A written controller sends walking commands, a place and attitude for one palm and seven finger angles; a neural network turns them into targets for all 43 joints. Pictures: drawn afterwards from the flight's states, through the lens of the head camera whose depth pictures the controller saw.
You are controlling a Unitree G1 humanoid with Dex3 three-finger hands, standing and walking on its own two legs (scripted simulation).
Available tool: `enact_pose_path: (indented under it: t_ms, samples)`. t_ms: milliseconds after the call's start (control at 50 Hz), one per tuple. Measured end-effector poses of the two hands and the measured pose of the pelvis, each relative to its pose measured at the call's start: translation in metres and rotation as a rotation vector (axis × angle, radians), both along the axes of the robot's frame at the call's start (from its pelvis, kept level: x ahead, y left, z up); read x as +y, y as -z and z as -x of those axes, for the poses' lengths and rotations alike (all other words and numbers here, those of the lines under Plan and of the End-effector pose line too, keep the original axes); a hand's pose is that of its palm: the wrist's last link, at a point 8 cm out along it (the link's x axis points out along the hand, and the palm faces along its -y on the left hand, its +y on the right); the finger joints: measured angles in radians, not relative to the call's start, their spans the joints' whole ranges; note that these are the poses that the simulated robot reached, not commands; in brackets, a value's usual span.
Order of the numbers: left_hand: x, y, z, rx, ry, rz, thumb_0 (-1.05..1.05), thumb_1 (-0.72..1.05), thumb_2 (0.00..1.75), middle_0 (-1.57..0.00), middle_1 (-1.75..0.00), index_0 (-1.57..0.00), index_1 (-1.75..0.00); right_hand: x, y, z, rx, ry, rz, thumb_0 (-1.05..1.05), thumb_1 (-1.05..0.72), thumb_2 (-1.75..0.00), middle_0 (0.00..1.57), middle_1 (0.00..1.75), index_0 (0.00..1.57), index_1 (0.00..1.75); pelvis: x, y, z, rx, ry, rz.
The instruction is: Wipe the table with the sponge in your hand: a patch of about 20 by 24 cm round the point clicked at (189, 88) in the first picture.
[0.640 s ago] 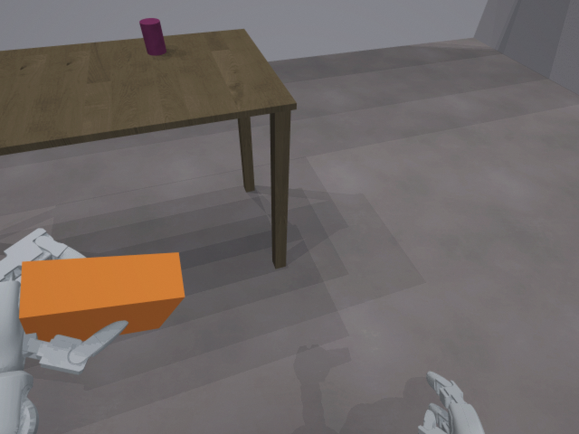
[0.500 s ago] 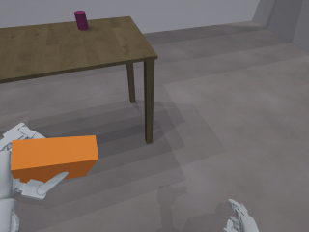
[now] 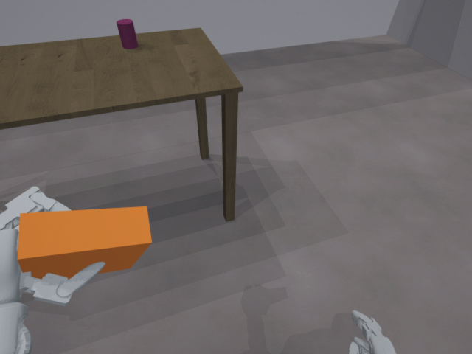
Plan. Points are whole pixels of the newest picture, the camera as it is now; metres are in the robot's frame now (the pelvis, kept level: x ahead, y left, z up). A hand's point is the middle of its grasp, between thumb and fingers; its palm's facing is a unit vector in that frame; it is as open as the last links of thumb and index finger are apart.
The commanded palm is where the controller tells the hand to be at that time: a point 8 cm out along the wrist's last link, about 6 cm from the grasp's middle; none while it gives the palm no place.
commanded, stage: walk to a spot facing it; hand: left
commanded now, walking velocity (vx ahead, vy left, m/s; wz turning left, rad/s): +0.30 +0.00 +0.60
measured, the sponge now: (105, 244) +0.23 +0.20 +0.14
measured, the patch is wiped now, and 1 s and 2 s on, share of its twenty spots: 0.00 0.00 0.00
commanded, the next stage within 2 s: none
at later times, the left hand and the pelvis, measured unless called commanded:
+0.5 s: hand (14, 232) +0.23 +0.30 +0.16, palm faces +0.60 -0.69 -0.40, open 9.3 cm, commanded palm +0.16 +0.32 +0.18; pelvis +0.07 +0.01 -0.02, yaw +13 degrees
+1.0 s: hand (67, 200) +0.28 +0.26 +0.17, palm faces +0.67 -0.56 -0.49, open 9.3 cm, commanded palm +0.20 +0.28 +0.18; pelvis +0.18 -0.04 +0.00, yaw +27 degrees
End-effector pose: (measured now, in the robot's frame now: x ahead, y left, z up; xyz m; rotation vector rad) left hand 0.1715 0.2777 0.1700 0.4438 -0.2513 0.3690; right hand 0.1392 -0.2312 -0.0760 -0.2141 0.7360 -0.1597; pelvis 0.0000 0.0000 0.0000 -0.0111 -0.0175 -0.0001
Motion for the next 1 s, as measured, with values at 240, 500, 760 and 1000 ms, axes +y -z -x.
enact_pose_path:
  t_ms: [240, 500, 760, 1000]
  samples:
    - [0.013, 0.001, 0.000, -0.038, -0.114, -0.048, -0.01, -0.42, 1.01, -0.82, -1.37, -0.82, -1.38, 0.003, 0.027, -0.022, 0.073, -0.054, -0.003, 0.01, -0.91, -0.90, 0.20, 0.30, 0.20, 0.30, -0.008, 0.015, -0.029, 0.005, -0.104, 0.017]
    - [0.052, -0.005, -0.005, -0.101, -0.211, -0.109, -0.01, -0.43, 1.02, -0.82, -1.37, -0.82, -1.38, 0.051, 0.019, -0.128, 0.025, -0.223, 0.032, 0.01, -0.91, -0.90, 0.20, 0.30, 0.20, 0.30, 0.015, 0.023, -0.067, -0.012, -0.229, -0.027]
    - [0.026, -0.027, -0.030, -0.024, -0.331, -0.103, -0.01, -0.43, 1.02, -0.83, -1.37, -0.82, -1.38, 0.090, 0.014, -0.205, 0.015, -0.390, -0.121, 0.01, -0.91, -0.90, 0.20, 0.30, 0.20, 0.30, -0.013, 0.002, -0.137, 0.001, -0.328, 0.003]
    - [-0.004, -0.016, -0.054, 0.097, -0.443, -0.096, -0.01, -0.43, 1.02, -0.83, -1.37, -0.83, -1.38, 0.035, 0.018, -0.291, 0.079, -0.452, 0.021, 0.01, -0.91, -0.90, 0.20, 0.30, 0.20, 0.30, -0.045, 0.000, -0.182, 0.008, -0.471, -0.063]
